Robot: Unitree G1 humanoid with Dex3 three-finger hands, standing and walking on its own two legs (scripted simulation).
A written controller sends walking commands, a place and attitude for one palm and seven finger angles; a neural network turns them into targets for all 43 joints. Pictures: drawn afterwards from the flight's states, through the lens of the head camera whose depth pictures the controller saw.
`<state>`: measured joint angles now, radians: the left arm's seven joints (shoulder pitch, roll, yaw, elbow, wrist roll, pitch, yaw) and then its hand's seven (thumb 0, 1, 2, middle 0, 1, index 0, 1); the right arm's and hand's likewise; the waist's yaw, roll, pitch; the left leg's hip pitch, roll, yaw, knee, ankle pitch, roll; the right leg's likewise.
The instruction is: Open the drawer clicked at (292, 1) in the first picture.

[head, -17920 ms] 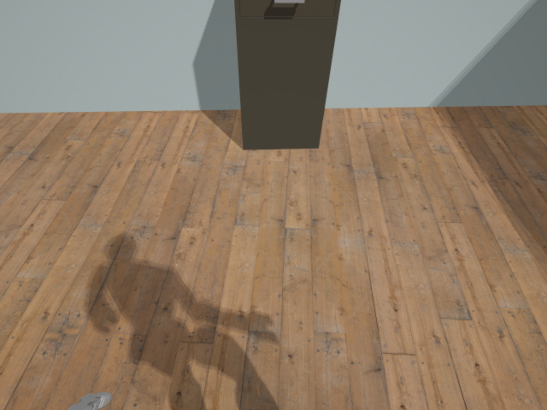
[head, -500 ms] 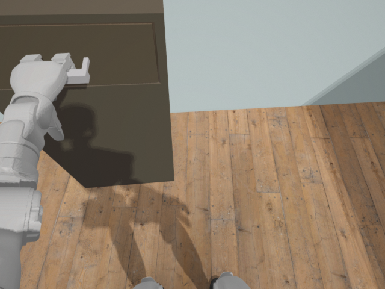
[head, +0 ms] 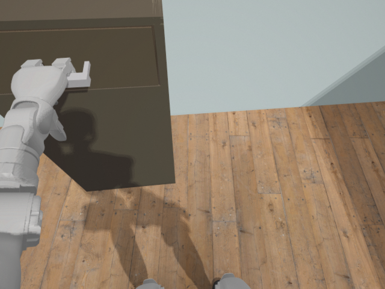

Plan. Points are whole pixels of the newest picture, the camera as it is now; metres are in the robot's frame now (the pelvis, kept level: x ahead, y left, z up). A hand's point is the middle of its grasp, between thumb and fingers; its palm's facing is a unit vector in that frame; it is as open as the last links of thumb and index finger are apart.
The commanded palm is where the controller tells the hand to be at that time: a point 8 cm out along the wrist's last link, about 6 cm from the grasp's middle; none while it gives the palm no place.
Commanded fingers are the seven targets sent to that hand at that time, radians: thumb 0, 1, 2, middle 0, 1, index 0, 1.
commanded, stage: close the thumb around the handle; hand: left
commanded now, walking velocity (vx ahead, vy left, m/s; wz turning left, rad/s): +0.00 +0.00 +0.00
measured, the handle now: (59, 74) +0.56 +0.26 +0.08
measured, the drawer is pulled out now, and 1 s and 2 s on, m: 0.00 0.02 0.15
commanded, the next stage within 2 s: pull the drawer open in 0.54 s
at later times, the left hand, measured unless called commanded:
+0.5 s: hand (56, 100) +0.50 +0.26 +0.06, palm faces -0.08 +0.00 -1.00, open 5.6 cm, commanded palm +0.49 +0.26 +0.11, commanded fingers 0.00 0.90 0.90 -0.40 -1.35 -0.40 -1.35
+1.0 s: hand (54, 107) +0.48 +0.26 +0.06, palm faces -0.05 -0.03 -1.00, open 5.7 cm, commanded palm +0.45 +0.26 +0.11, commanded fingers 0.00 0.90 0.90 -0.40 -1.35 -0.40 -1.35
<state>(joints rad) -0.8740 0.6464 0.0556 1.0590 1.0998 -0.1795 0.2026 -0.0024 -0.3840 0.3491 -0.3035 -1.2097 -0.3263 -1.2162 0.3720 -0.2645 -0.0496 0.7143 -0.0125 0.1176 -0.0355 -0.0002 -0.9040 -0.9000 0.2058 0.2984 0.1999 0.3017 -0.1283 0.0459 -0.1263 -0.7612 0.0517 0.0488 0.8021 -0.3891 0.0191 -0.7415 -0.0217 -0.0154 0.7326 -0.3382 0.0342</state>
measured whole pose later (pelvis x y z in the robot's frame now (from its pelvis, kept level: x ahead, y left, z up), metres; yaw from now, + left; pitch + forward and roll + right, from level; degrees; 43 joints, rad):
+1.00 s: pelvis +0.01 +0.00 +0.01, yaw -1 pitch +19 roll -2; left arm -0.70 0.62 0.08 0.90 1.06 -0.17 0.19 0.00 0.73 0.81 -0.32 -1.35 -0.37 -1.35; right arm 0.37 -0.27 -0.06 0.69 0.00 0.14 -0.03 0.00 -0.90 -0.90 0.20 0.30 0.20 0.30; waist -0.10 0.05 -0.14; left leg -0.69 0.06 0.07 0.76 -0.39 0.02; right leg -0.68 -0.01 0.01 0.69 -0.34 0.03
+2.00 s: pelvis +0.01 -0.01 +0.02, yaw +1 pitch +10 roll +0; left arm -0.19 0.51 0.04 0.41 1.00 -0.11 0.23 0.00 0.73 0.83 -0.31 -1.35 -0.38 -1.35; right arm 0.22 -0.26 -0.05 0.65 0.01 0.10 -0.05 0.01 -0.91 -0.90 0.20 0.30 0.20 0.30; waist -0.01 0.05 -0.09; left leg -0.48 0.04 0.05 0.66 -0.36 0.00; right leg -0.48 -0.02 -0.01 0.65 -0.34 0.02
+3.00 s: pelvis +0.01 -0.02 +0.02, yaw +1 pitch +6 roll +0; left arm 0.28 0.49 0.06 -0.01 0.97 -0.11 0.26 0.01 0.72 0.82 -0.31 -1.34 -0.42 -1.35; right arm 0.10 -0.23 -0.02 0.64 -0.02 0.05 -0.06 0.01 -0.90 -0.90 0.20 0.30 0.20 0.30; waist 0.06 0.06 -0.06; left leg -0.40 0.04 0.04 0.65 -0.36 -0.02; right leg -0.41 -0.02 -0.02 0.66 -0.35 0.01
